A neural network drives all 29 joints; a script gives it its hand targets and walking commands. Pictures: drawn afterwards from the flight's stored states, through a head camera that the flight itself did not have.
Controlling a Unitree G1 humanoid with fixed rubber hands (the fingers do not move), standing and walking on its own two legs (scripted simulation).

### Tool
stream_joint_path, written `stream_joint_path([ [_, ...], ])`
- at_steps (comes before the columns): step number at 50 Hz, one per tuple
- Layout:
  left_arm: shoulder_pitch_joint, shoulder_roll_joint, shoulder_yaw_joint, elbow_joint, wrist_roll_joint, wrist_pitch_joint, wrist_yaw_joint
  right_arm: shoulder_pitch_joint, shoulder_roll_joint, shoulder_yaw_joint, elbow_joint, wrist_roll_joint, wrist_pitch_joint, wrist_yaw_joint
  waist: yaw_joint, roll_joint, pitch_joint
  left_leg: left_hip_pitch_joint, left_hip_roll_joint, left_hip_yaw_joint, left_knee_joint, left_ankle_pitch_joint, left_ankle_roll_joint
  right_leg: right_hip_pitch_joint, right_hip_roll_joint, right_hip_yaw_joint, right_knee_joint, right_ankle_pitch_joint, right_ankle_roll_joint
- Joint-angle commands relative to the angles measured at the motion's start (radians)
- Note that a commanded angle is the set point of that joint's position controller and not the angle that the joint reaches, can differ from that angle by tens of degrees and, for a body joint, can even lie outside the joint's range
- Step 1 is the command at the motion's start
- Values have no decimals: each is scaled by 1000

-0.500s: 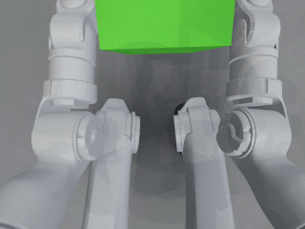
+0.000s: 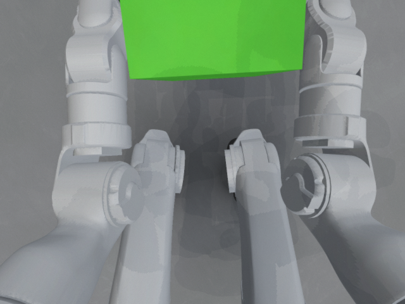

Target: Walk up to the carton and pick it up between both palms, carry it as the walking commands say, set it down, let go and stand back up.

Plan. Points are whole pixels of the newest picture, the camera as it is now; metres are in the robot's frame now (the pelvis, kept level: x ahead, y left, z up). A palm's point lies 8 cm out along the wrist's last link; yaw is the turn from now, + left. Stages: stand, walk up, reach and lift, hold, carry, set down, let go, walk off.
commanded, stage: reach and lift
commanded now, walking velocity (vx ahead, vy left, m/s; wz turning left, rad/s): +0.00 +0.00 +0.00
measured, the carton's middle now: (210, 0) +0.55 -0.01 -0.16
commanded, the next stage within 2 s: none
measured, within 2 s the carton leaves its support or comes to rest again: neither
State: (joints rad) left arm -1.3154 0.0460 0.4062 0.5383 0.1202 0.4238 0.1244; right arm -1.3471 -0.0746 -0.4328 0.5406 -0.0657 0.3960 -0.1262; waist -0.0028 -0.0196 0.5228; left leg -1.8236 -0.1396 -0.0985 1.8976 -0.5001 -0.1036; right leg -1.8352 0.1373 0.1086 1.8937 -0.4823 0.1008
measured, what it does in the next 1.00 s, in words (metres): rises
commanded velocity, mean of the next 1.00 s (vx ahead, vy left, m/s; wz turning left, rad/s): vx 0.00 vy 0.00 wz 0.00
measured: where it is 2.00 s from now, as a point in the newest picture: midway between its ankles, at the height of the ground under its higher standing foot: (198, 184)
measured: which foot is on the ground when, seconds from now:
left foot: down 0.00-1.00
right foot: down 0.00-1.00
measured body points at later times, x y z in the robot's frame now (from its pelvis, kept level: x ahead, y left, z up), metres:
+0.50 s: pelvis -0.01 +0.01 +0.05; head +0.32 +0.01 +0.34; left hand +0.53 +0.14 -0.05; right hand +0.54 -0.14 -0.03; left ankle +0.15 +0.13 -0.43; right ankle +0.15 -0.13 -0.43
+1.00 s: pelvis -0.01 +0.01 +0.11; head +0.29 +0.01 +0.43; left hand +0.51 +0.14 +0.03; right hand +0.52 -0.14 +0.05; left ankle +0.15 +0.13 -0.43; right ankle +0.15 -0.13 -0.43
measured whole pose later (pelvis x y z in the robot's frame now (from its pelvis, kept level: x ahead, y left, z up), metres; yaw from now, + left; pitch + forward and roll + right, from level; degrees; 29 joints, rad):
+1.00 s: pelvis -0.01 +0.01 +0.11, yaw +0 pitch +15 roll +0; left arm -1.15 -0.01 0.39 0.48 0.14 0.46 0.11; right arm -1.18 -0.02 -0.43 0.48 -0.10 0.44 -0.11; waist 0.00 -0.01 0.52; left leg -1.37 -0.13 -0.11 1.54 -0.42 -0.07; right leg -1.37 0.13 0.14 1.53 -0.41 0.10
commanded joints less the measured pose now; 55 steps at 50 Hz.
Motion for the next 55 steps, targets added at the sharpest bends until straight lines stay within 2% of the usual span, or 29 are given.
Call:
stream_joint_path([
  [1, -738, -1033, -625, -52, -155, -27, -260, -665, 1133, 675, 31, 147, 25, 270, 10, 1, -2312, 628, -46, 199, -227, 145, 71, 710, 39, -179, -222, 175, -40],
  [16, -736, -1089, -646, -59, -162, 11, -268, -669, 1150, 675, 11, 149, 50, 299, -12, 25, -2360, 774, -40, 177, -340, 118, 66, 759, 38, -182, -317, 135, -47],
  [33, -680, -1114, -667, -76, -169, 19, -282, -607, 1200, 700, 11, 146, 66, 304, -2, 13, -2334, 869, -39, 167, -460, 90, 66, 902, 39, -155, -443, 106, -47],
  [55, -536, -1140, -728, -110, -178, -3, -279, -472, 1237, 758, -29, 134, 45, 293, 5, 9, -2256, 1069, -33, 135, -632, 138, 62, 1099, 39, -126, -617, 151, -49],
])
